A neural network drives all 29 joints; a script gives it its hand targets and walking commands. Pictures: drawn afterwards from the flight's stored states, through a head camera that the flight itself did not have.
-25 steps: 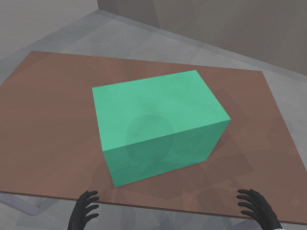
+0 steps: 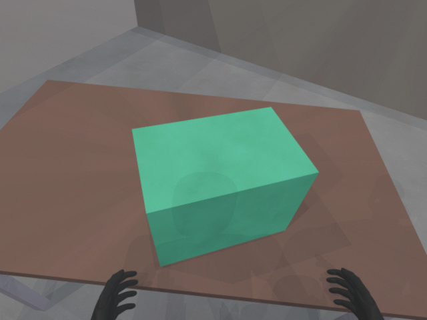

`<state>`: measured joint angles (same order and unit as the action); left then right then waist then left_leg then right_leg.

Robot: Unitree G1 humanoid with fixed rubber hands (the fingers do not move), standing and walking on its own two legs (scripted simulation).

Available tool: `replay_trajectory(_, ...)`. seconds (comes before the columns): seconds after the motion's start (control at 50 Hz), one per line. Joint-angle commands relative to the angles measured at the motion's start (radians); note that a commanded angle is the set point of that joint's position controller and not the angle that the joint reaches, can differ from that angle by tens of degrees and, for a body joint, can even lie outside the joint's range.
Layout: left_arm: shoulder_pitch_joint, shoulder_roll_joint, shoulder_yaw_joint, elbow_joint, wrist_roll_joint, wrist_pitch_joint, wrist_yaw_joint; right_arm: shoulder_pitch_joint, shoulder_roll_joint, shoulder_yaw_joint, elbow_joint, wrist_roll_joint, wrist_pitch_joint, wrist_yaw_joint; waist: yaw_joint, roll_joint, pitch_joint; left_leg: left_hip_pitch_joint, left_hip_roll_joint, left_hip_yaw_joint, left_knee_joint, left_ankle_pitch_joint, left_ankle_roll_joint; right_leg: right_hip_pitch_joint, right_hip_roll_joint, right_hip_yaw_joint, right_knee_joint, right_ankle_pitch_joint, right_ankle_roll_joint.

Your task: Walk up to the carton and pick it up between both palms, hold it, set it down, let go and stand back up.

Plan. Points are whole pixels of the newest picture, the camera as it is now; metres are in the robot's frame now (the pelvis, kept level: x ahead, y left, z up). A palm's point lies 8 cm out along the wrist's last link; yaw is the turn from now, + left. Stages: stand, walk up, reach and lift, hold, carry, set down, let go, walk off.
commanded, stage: let go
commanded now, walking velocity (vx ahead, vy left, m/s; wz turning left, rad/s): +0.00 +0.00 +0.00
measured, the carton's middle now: (216, 185) +0.42 +0.02 -0.01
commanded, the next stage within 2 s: stand in 0.12 s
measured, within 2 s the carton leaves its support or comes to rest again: neither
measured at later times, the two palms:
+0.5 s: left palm out of the picture +0.05 +0.26 -0.13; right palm out of the picture +0.17 -0.27 -0.05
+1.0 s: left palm out of the picture +0.00 +0.27 -0.15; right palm out of the picture +0.16 -0.27 -0.05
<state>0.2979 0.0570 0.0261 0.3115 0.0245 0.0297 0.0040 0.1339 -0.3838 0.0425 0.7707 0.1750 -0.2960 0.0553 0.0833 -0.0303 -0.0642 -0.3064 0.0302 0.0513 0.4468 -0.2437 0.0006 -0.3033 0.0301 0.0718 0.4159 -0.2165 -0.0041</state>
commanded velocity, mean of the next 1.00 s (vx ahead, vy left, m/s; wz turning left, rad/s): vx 0.00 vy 0.00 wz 0.00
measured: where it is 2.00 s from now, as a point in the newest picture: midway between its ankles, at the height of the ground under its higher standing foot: outside the picture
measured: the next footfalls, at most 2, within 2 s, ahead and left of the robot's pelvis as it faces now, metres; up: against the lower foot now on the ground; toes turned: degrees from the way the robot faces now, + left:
none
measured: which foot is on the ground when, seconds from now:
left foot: down 0.00-1.00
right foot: down 0.00-1.00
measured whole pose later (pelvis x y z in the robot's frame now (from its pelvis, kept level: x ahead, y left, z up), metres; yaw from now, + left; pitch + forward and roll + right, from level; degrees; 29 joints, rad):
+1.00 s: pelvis -0.02 +0.00 -0.01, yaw +0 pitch +1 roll +0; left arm 0.26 0.28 0.05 1.04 0.04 -0.03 -0.02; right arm 0.14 -0.37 0.03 0.73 0.01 -0.10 0.01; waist 0.06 -0.06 -0.07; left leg -0.29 0.03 0.05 0.54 -0.27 0.00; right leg -0.29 0.03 0.07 0.52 -0.25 0.00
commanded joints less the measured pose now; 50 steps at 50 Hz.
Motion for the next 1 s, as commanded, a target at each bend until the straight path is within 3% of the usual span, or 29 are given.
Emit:
replay_trajectory(0.0,-0.105,0.19,0.037,0.127,0.02,0.107,-0.004,0.002,0.087,-0.038,0.0,-0.095,0.068,0.006,-0.071,-0.051,0.121,0.21,-0.048,0.018,-0.1,0.013,0.014,0.077,-0.035,-0.044,-0.15,-0.027,-0.049)
replay_trajectory(0.06,-0.12,0.208,0.035,0.111,0.028,0.105,-0.001,-0.015,0.093,-0.052,-0.016,-0.104,0.063,0.004,-0.061,-0.007,0.127,0.187,-0.039,0.002,-0.106,0.001,0.008,0.084,-0.029,-0.054,-0.135,-0.037,-0.052)
replay_trajectory(0.1,-0.113,0.207,0.031,0.111,0.028,0.11,-0.003,-0.005,0.087,-0.053,-0.019,-0.109,0.067,0.002,-0.066,-0.032,0.128,0.201,-0.041,0.008,-0.1,0.01,0.014,0.084,-0.028,-0.053,-0.141,-0.04,-0.049)
replay_trajectory(0.12,-0.103,0.404,0.121,0.127,0.026,-0.002,0.013,0.079,-0.178,-0.098,-0.058,-0.244,0.115,-0.042,-0.076,-0.167,-0.108,0.235,0.119,-0.114,0.019,0.482,0.013,0.137,-0.087,0.002,0.061,0.308,-0.02)
replay_trajectory(0.14,-0.055,0.421,0.131,0.144,0.013,-0.041,0.015,0.056,-0.212,-0.122,-0.059,-0.244,0.144,-0.056,-0.06,-0.138,-0.202,0.257,0.125,-0.108,0.075,0.548,0.023,0.185,-0.1,0.009,0.099,0.382,-0.013)
replay_trajectory(0.16,-0.047,0.422,0.122,0.16,0.016,-0.053,0.013,0.031,-0.218,-0.128,-0.071,-0.243,0.163,-0.067,-0.064,-0.113,-0.2,0.25,0.121,-0.097,0.094,0.57,0.024,0.185,-0.097,0.017,0.119,0.445,-0.012)
replay_trajectory(0.2,-0.05,0.416,0.111,0.18,0.016,-0.077,0.008,0.022,-0.177,-0.122,-0.096,-0.234,0.18,-0.065,-0.061,-0.075,-0.147,0.201,0.1,-0.098,0.082,0.463,0.025,0.157,-0.1,0.035,0.114,0.409,-0.009)
replay_trajectory(0.22,-0.074,0.421,0.108,0.196,0.025,-0.078,0.001,0.019,-0.167,-0.119,-0.102,-0.216,0.191,-0.059,-0.078,-0.043,-0.107,0.178,0.103,-0.111,0.066,0.368,0.029,0.109,-0.102,0.055,0.079,0.308,-0.016)
replay_trajectory(0.24,-0.086,0.413,0.104,0.202,0.029,-0.078,-0.003,0.021,-0.162,-0.119,-0.107,-0.215,0.199,-0.059,-0.081,-0.062,-0.054,0.155,0.102,-0.112,0.048,0.294,0.03,0.086,-0.095,0.042,0.065,0.204,-0.012)
replay_trajectory(0.28,-0.084,0.438,0.1,0.24,0.032,-0.08,0.0,0.009,-0.192,-0.118,-0.098,-0.211,0.213,-0.06,-0.079,-0.04,0.041,0.111,0.081,-0.104,0.028,0.143,0.031,0.019,-0.09,0.058,0.031,0.088,-0.017)
replay_trajectory(0.32,-0.087,0.432,0.088,0.27,0.034,-0.08,-0.001,0.013,-0.175,-0.113,-0.102,-0.209,0.218,-0.057,-0.087,0.002,0.034,0.1,0.088,-0.114,0.016,0.09,0.033,0.02,-0.087,0.059,0.003,0.009,-0.016)
replay_trajectory(0.36,-0.08,0.438,0.079,0.305,0.023,-0.085,-0.001,0.021,-0.204,-0.117,-0.095,-0.214,0.215,-0.059,-0.067,-0.006,0.05,0.079,0.07,-0.104,0.004,0.017,0.032,0.023,-0.084,0.072,0.0,-0.053,-0.02)
replay_trajectory(0.4,-0.114,0.426,0.067,0.351,0.021,-0.084,-0.005,0.032,-0.201,-0.107,-0.078,-0.218,0.215,-0.055,-0.084,-0.003,0.077,0.076,0.075,-0.118,-0.009,-0.01,0.039,-0.014,-0.085,0.082,-0.016,-0.09,-0.021)
replay_trajectory(0.44,-0.104,0.443,0.066,0.411,0.018,-0.089,-0.016,0.025,-0.18,-0.095,-0.074,-0.21,0.213,-0.056,-0.069,0.017,0.07,0.061,0.081,-0.13,-0.018,-0.008,0.052,0.012,-0.091,0.085,-0.012,-0.085,-0.017)
replay_trajectory(0.5,-0.12,0.445,0.059,0.491,0.023,-0.087,-0.023,0.019,-0.165,-0.086,-0.059,-0.213,0.212,-0.062,-0.083,0.043,0.071,0.084,0.076,-0.123,-0.023,-0.036,0.052,0.012,-0.095,0.106,-0.02,-0.069,-0.021)
replay_trajectory(0.52,-0.123,0.479,0.065,0.527,0.026,-0.087,-0.025,0.045,-0.171,-0.085,-0.039,-0.208,0.217,-0.058,-0.094,0.045,0.047,0.111,0.084,-0.128,-0.007,-0.015,0.049,0.006,-0.092,0.106,-0.024,-0.071,-0.024)
replay_trajectory(0.54,-0.124,0.468,0.059,0.53,0.024,-0.085,-0.024,0.041,-0.175,-0.085,-0.034,-0.211,0.224,-0.055,-0.074,0.027,0.044,0.1,0.088,-0.131,-0.013,0.007,0.054,0.025,-0.085,0.088,-0.019,-0.049,-0.018)
replay_trajectory(0.6,-0.142,0.471,0.051,0.578,0.019,-0.087,-0.027,0.016,-0.175,-0.079,-0.029,-0.203,0.228,-0.066,-0.082,0.023,0.046,0.099,0.094,-0.133,-0.027,0.039,0.06,0.035,-0.101,0.099,-0.015,0.012,-0.028)
replay_trajectory(0.62,-0.124,0.488,0.056,0.594,0.017,-0.083,-0.024,0.025,-0.191,-0.081,-0.027,-0.205,0.226,-0.066,-0.068,0.066,0.048,0.095,0.09,-0.126,-0.019,0.034,0.06,0.046,-0.102,0.106,-0.028,0.016,-0.022)
replay_trajectory(0.7,-0.136,0.498,0.052,0.635,0.018,-0.087,-0.021,0.018,-0.195,-0.088,-0.012,-0.202,0.231,-0.071,-0.079,0.047,0.003,0.148,0.098,-0.131,-0.01,0.117,0.057,0.064,-0.101,0.09,-0.007,0.1,-0.027)
replay_trajectory(0.74,-0.136,0.501,0.051,0.651,0.014,-0.086,-0.021,0.021,-0.199,-0.092,-0.011,-0.202,0.229,-0.073,-0.076,0.05,0.056,0.129,0.097,-0.116,-0.019,0.113,0.053,0.048,-0.103,0.1,-0.019,0.075,-0.026)
replay_trajectory(0.8,-0.122,0.479,0.046,0.669,0.015,-0.085,-0.018,0.007,-0.185,-0.082,-0.012,-0.197,0.226,-0.075,-0.067,0.05,0.018,0.134,0.098,-0.124,-0.016,0.157,0.062,0.09,-0.112,0.102,-0.014,0.178,-0.037)
replay_trajectory(0.88,-0.116,0.49,0.043,0.685,0.013,-0.078,-0.016,0.032,-0.18,-0.079,0.002,-0.201,0.233,-0.072,-0.072,0.051,0.037,0.15,0.097,-0.126,-0.037,0.124,0.053,0.057,-0.102,0.094,-0.023,0.114,-0.033)
replay_trajectory(0.92,-0.137,0.478,0.037,0.682,0.011,-0.076,-0.015,0.015,-0.185,-0.079,-0.004,-0.201,0.232,-0.077,-0.078,0.078,0.063,0.124,0.094,-0.124,-0.043,0.076,0.046,0.04,-0.106,0.108,-0.037,0.059,-0.035)
replay_trajectory(0.96,-0.127,0.501,0.041,0.689,0.01,-0.075,-0.015,0.028,-0.191,-0.077,0.009,-0.204,0.232,-0.074,-0.074,0.045,0.059,0.118,0.099,-0.117,-0.044,0.049,0.046,0.046,-0.105,0.113,-0.043,0.052,-0.036)
replay_trajectory(0.98,-0.124,0.496,0.042,0.694,0.009,-0.074,-0.014,0.023,-0.179,-0.077,0.008,-0.2,0.235,-0.074,-0.082,0.061,0.061,0.134,0.095,-0.118,-0.04,0.066,0.044,0.03,-0.105,0.112,-0.043,0.076,-0.036)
